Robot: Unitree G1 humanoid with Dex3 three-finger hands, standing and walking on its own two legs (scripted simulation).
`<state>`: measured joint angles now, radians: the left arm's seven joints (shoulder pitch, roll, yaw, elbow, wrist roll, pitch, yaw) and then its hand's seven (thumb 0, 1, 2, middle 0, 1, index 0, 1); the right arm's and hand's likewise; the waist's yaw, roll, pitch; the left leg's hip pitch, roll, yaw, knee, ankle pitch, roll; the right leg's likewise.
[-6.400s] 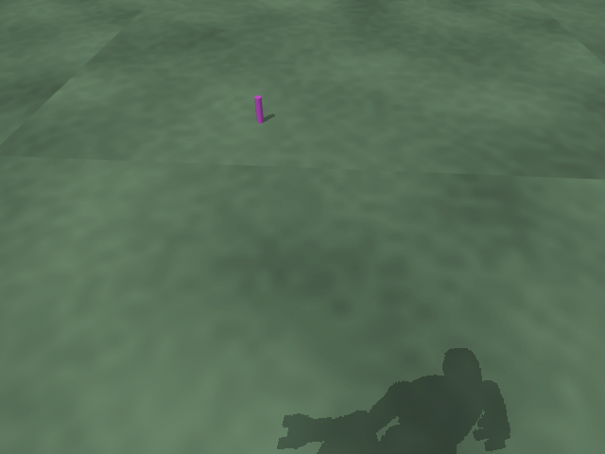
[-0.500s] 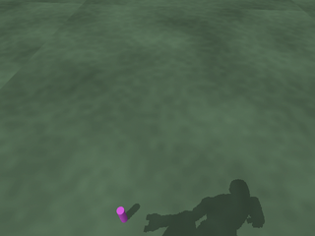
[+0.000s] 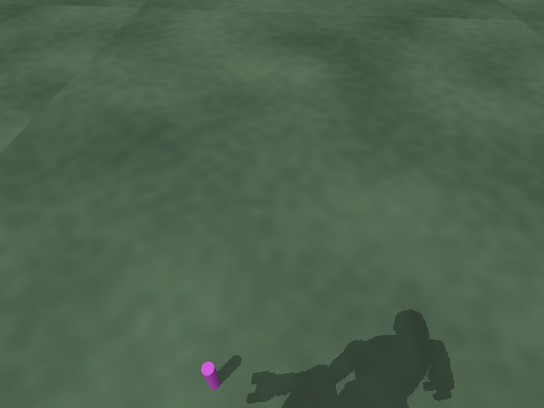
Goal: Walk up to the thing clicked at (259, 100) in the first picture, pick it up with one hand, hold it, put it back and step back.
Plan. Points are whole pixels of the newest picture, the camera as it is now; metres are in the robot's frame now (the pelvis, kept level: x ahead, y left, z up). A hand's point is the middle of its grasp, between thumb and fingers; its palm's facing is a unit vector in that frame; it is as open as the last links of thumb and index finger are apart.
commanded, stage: walk up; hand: left
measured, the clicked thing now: (211, 376) +0.37 +0.20 -0.70
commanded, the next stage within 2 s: stand in 0.08 s
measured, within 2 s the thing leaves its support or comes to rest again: neither
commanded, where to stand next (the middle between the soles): +0.02 -0.01 m, yaw +2 degrees
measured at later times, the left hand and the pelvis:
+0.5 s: hand out of the picture +0.08 +0.25 -0.16, palm faces -0.01 -0.94 -0.34, open 7.4 cm; pelvis +0.00 +0.00 +0.00, yaw +0 degrees
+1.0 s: hand out of the picture +0.07 +0.25 -0.16, palm faces -0.01 -0.94 -0.33, open 7.4 cm; pelvis +0.00 +0.00 +0.00, yaw +1 degrees
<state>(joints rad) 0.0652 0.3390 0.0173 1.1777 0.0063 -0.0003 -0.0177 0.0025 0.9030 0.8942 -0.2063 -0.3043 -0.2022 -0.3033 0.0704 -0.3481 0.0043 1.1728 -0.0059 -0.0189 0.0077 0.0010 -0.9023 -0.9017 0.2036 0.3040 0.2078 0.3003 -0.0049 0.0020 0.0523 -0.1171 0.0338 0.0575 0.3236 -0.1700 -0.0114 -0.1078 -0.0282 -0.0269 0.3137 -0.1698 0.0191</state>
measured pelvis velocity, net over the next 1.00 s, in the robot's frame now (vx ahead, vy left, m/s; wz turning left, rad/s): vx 0.00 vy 0.00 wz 0.01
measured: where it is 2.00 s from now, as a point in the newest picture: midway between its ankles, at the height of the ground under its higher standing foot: outside the picture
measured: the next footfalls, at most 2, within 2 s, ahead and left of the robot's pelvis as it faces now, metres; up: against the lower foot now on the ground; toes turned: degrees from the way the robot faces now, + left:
none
